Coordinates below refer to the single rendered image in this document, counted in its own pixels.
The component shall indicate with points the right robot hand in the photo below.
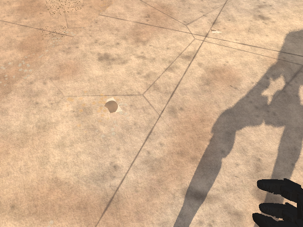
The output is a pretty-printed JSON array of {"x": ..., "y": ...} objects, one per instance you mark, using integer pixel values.
[{"x": 292, "y": 216}]

